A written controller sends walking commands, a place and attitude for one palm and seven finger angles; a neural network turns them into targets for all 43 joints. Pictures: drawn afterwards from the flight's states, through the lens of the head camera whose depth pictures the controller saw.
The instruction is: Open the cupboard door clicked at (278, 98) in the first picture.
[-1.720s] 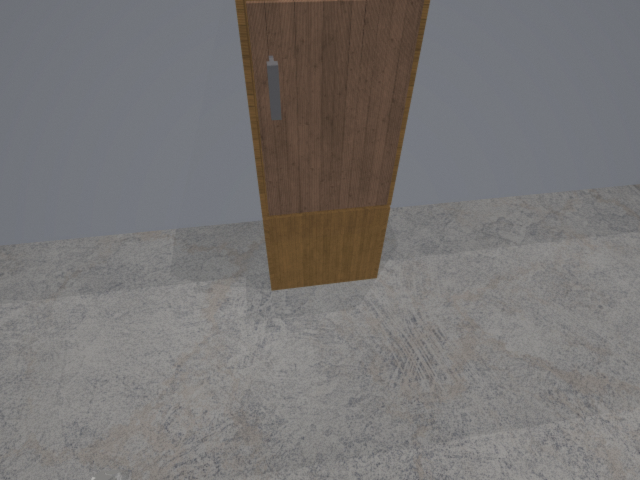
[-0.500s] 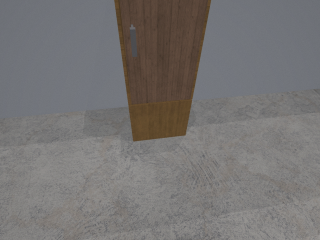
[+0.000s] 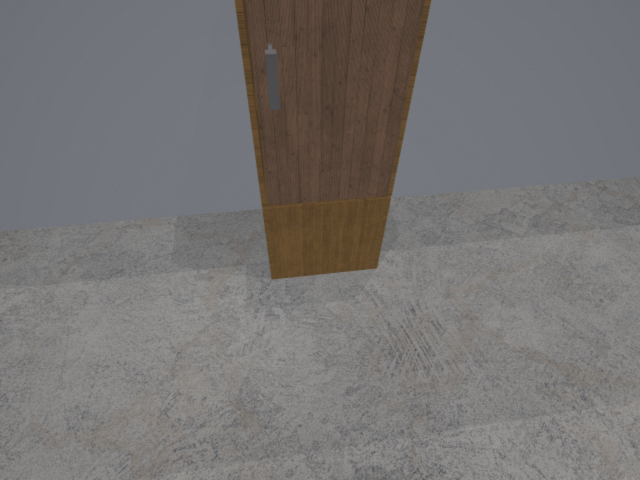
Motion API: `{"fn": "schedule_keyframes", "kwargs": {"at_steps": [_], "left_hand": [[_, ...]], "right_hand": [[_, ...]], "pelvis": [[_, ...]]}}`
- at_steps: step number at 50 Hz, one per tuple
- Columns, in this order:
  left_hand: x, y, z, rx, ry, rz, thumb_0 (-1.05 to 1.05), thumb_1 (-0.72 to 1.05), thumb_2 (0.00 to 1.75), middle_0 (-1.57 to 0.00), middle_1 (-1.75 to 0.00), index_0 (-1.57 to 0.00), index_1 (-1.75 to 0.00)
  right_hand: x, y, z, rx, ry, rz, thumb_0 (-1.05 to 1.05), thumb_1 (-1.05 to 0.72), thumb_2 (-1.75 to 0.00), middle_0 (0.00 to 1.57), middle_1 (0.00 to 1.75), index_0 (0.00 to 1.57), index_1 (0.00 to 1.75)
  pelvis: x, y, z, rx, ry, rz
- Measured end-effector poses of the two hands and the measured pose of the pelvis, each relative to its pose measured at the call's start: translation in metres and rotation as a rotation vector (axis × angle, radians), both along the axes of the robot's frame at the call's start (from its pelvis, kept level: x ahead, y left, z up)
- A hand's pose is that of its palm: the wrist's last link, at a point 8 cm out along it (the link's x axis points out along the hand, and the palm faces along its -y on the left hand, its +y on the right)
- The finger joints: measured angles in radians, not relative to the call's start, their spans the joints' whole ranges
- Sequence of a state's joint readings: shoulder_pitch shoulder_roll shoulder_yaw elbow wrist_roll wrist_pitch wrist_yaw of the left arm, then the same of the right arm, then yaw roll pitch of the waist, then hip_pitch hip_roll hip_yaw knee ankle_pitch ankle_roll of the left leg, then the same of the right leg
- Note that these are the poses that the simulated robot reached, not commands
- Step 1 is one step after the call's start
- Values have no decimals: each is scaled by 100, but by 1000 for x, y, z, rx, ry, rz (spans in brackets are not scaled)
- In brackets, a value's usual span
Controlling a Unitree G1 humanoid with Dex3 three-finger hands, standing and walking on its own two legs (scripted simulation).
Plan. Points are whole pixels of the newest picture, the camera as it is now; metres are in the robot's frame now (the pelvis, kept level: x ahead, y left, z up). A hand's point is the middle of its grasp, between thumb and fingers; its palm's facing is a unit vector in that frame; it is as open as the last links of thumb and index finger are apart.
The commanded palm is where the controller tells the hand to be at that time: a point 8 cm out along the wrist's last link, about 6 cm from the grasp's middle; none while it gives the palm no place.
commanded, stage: turn to face it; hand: left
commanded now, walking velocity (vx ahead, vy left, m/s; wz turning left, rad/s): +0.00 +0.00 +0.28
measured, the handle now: (272, 76) +0.92 +0.16 +0.07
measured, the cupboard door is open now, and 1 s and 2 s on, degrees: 0 0 0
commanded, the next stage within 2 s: take the last steps up to it in 0.40 s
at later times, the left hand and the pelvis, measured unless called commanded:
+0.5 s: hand out of the picture -0.01 +0.20 -0.19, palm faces +0.12 -0.96 -0.24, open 7.4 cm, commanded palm none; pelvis -0.02 +0.00 -0.01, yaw +5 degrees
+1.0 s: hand out of the picture +0.11 +0.14 -0.18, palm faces +0.08 -0.98 -0.19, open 7.4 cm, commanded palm none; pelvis +0.08 -0.05 -0.01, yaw +5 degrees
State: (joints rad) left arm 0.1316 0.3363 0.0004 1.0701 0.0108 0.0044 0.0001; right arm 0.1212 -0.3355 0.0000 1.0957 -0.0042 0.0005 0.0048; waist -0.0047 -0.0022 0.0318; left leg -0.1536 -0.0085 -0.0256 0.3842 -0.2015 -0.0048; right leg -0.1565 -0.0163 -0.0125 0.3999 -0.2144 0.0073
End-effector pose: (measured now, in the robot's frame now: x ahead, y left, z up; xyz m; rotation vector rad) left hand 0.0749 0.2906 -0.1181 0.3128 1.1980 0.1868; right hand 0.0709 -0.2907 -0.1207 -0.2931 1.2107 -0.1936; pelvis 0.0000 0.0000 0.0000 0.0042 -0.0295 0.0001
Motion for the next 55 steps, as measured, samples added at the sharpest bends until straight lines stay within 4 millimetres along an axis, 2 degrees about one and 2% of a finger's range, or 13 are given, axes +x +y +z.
{"fn": "schedule_keyframes", "kwargs": {"at_steps": [7,13,19,22,28,32,35,37,40,44,48,52,55], "left_hand": [[-12,-14,-10,-29,13,36,1,91,89,-20,-30,-20,-30],[-38,-31,-25,-83,55,80,1,91,89,-21,-30,-20,-30],[-66,-38,-35,-115,95,134,1,91,89,-21,-30,-21,-30],[-79,-40,-36,-115,110,163,1,91,89,-21,-30,-20,-30],[-103,-42,-34,-102,130,210,1,91,89,-20,-30,-20,-30],[-114,-45,-39,-121,151,233,1,91,89,-20,-30,-20,-30],[-116,-48,-47,-154,177,241,1,91,89,-20,-30,-20,-30],[-110,-51,-48,-169,199,225,1,91,89,-20,-30,-20,-30],[-89,-58,-42,-181,199,195,1,91,89,-20,-30,-20,-30],[-47,-70,-31,-184,149,174,1,91,89,-20,-30,-20,-30],[1,-88,-27,-171,101,142,1,91,89,-20,-30,-20,-30],[41,-109,-32,-143,40,140,1,91,89,-20,-30,-20,-30],[51,-123,-28,-138,17,189,0,92,89,-20,-30,-20,-30]], "right_hand": [[-2,19,-12,41,29,19,0,-91,-89,20,30,20,30],[-12,46,-23,96,66,33,0,-91,-89,20,30,20,30],[-22,65,-30,126,96,47,0,-91,-89,20,30,20,30],[-24,68,-31,130,103,54,0,-91,-89,20,30,20,30],[-18,61,-32,120,94,71,0,-91,-89,20,30,20,30],[-14,58,-28,98,84,73,0,-91,-89,20,30,20,30],[-16,59,-27,84,73,55,0,-91,-89,20,30,20,30],[-22,60,-26,86,71,26,0,-91,-89,20,30,20,30],[-36,59,-21,99,111,-16,0,-91,-89,20,30,20,30],[-55,51,-18,113,212,-52,0,-91,-89,20,30,20,30],[-60,32,-26,129,294,-98,0,-91,-89,20,30,20,30],[-43,6,-43,143,343,-108,0,-91,-89,20,30,20,30],[-2,-9,-40,142,316,-71,1,-91,-89,20,30,20,30]], "pelvis": [[-2,0,-4,-2,11,25],[-6,2,-9,-4,15,48],[-12,5,-13,-7,22,72],[-14,5,-13,-9,27,83],[-15,0,-14,-15,34,105],[-4,1,-14,-19,30,119],[8,6,-17,-17,24,116],[16,5,-16,-11,25,104],[28,-1,-9,-3,36,101],[45,-13,-3,-1,49,105],[68,-33,-6,6,50,92],[95,-56,-19,-2,34,98],[116,-68,-14,0,24,112]]}}
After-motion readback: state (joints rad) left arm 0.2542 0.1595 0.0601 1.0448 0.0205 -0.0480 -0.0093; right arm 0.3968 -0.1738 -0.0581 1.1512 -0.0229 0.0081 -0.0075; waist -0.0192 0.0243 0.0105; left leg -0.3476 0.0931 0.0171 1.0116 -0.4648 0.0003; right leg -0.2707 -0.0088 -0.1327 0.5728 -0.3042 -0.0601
